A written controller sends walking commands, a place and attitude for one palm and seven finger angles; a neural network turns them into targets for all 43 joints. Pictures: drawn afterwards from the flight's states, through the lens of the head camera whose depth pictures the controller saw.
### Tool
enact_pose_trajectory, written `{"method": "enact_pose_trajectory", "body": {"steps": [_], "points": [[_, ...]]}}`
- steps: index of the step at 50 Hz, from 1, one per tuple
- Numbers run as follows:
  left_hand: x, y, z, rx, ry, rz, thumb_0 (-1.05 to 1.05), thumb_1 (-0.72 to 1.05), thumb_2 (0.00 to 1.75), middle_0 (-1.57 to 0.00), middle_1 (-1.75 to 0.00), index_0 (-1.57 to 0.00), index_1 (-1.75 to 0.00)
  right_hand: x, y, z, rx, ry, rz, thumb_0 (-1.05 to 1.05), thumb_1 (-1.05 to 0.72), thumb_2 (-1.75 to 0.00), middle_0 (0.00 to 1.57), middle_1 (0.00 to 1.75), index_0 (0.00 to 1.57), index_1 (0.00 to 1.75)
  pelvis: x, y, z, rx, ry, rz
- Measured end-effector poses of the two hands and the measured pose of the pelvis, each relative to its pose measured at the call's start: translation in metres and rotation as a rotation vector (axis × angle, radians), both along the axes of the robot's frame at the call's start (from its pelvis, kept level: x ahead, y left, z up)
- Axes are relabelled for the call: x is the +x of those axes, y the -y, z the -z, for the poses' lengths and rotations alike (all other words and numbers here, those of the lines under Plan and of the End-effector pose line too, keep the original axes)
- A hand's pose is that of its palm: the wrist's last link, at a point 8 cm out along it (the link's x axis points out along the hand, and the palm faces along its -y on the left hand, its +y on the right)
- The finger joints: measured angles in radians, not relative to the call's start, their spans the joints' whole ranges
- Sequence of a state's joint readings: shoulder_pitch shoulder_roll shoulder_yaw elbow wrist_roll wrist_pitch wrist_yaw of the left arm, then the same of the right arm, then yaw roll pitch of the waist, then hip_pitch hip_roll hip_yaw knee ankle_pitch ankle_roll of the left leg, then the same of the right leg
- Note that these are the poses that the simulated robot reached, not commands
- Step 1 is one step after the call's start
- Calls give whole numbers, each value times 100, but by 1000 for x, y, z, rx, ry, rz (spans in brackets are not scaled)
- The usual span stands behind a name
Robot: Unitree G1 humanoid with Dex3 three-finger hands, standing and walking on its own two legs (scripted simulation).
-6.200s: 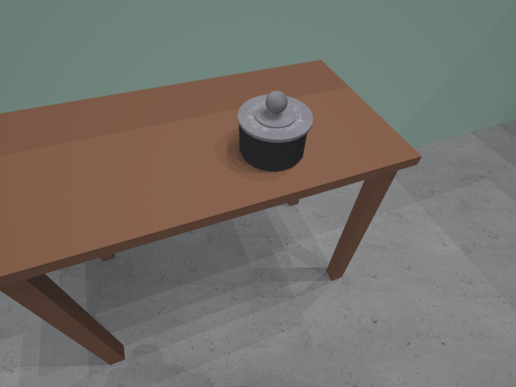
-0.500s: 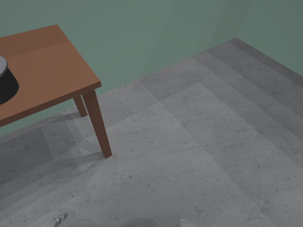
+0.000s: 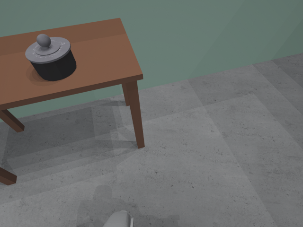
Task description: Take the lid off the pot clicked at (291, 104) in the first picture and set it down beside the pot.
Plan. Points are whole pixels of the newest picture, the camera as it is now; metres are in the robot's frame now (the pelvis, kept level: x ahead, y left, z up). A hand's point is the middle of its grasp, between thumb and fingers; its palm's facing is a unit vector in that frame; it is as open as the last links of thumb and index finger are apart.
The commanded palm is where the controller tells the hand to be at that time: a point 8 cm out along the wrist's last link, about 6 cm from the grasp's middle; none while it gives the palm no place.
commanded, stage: turn to face it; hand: left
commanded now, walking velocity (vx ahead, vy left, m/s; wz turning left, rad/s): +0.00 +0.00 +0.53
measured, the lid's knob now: (43, 40) +0.72 +0.45 +0.09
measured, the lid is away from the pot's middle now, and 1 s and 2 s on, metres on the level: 0.00 0.00 0.00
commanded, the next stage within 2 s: take the last steps up to it in 0.52 s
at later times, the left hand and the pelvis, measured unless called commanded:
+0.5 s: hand out of the picture +0.04 +0.27 -0.16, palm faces +0.25 -0.93 -0.27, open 7.4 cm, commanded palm none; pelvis +0.01 +0.04 +0.00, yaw +13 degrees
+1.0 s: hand out of the picture -0.02 +0.20 -0.15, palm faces +0.42 -0.88 -0.24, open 7.3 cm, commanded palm none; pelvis +0.07 +0.04 +0.01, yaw +21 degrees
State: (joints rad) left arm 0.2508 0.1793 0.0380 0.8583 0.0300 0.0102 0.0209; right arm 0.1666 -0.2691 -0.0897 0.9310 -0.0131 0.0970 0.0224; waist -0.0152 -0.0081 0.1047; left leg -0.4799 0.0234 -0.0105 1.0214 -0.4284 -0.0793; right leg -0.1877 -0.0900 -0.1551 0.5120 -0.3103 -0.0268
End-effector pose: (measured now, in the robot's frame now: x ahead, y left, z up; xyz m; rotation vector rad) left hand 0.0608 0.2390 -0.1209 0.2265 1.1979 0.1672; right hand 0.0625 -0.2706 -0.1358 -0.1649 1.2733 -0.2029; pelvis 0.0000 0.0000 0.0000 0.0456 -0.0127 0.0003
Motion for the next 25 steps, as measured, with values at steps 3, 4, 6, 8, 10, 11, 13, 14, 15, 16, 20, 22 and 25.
{"method": "enact_pose_trajectory", "body": {"steps": [3, 4, 6, 8, 10, 11, 13, 14, 15, 16, 20, 22, 25], "points": [[-26, -14, 9, -7, -48, -62, 1, 91, 90, -21, -30, -21, -30, 35, -14, -5, -10, 47, -72, 0, -91, -90, 20, 30, 20, 30, 1, -7, 2, -7, -4, -36], [-35, -20, 12, -9, -62, -84, 1, 91, 90, -21, -30, -21, -30, 47, -21, -7, -15, 66, -98, 0, -91, -90, 20, 30, 20, 30, 1, -11, 4, -11, -5, -49], [-50, -33, 20, -15, -85, -128, 1, 91, 90, -21, -30, -21, -30, 71, -36, -11, -26, 108, -152, 0, -91, -90, 20, 30, 20, 30, 2, -19, 7, -21, -7, -77], [-63, -48, 33, -22, -101, -169, 1, 91, 90, -21, -30, -21, -30, 93, -52, -12, -41, 164, -204, 0, -91, -90, 20, 30, 20, 30, 4, -29, 16, -38, -13, -100], [-72, -61, 39, -18, -122, -195, 1, 91, 90, -21, -30, -20, -30, 106, -67, -16, -45, 202, -242, 0, -91, -90, 20, 30, 20, 30, 2, -34, 19, -34, -8, -117], [-74, -66, 39, -15, -128, -207, 1, 91, 90, -21, -30, -20, -30, 109, -73, -19, -45, 210, -257, 0, -91, -90, 20, 30, 20, 30, 2, -36, 18, -36, -6, -125], [-73, -74, 36, -13, -119, -228, 1, 91, 90, -21, -30, -20, -30, 111, -83, -24, -45, 211, -280, 0, -91, -90, 20, 30, 20, 30, 3, -39, 13, -44, -5, -145], [-71, -76, 33, -14, -106, -237, 1, 91, 90, -20, -30, -20, -30, 110, -88, -26, -42, 205, -290, 0, -91, -90, 20, 30, 20, 30, 3, -41, 10, -47, -5, -155], [-69, -79, 30, -14, -92, -243, 1, 91, 90, -20, -30, -20, -30, 109, -92, -26, -38, 198, -298, 0, -91, -90, 20, 30, 20, 30, 4, -42, 8, -48, -5, -164], [-66, -80, 27, -14, -77, -248, 1, 91, 90, -20, -30, -20, -30, 108, -96, -27, -32, 189, -305, 0, -91, -90, 20, 30, 20, 30, 4, -43, 6, -50, -6, -171], [-56, -82, 15, -7, -34, -260, 1, 91, 90, -20, -30, -20, -30, 101, -105, -22, -1, 154, -314, 0, -91, -90, 20, 30, 21, 30, 7, -45, 1, -55, -10, -200], [-51, -80, 12, -2, -23, -262, 1, 91, 90, -20, -30, -20, -30, 95, -106, -18, 15, 131, -310, 0, -91, -90, 21, 30, 21, 30, 9, -43, 0, -53, -14, -212], [-42, -73, 7, 5, -14, -262, 1, 91, 90, -20, -30, -20, -30, 85, -101, -9, 33, 90, -300, 0, -90, -90, 21, 30, 21, 30, 13, -38, 0, -48, -19, -229]]}}
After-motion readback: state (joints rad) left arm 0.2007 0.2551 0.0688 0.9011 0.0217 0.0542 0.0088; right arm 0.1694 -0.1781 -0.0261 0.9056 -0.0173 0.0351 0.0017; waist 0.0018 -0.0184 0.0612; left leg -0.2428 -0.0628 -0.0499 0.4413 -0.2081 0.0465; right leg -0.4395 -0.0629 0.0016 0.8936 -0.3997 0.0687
